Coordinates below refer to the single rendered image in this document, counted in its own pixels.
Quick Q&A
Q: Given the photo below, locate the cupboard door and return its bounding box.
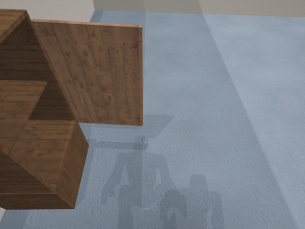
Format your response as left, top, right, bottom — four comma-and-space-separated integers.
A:
31, 19, 143, 126

